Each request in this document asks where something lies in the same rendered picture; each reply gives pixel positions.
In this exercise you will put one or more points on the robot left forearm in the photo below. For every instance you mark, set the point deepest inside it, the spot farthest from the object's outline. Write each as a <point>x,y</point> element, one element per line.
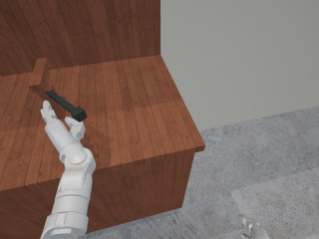
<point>68,219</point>

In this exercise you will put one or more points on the robot left hand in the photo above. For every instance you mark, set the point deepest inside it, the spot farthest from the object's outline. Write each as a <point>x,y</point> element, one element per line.
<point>57,132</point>

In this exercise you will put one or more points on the tap lever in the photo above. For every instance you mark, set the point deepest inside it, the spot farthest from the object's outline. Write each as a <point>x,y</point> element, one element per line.
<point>77,113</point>

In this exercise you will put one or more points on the robot right hand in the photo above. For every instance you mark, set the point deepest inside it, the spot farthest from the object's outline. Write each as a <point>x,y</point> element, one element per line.
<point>252,226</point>

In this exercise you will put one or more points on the counter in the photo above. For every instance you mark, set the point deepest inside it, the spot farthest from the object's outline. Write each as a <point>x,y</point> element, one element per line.
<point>103,56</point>

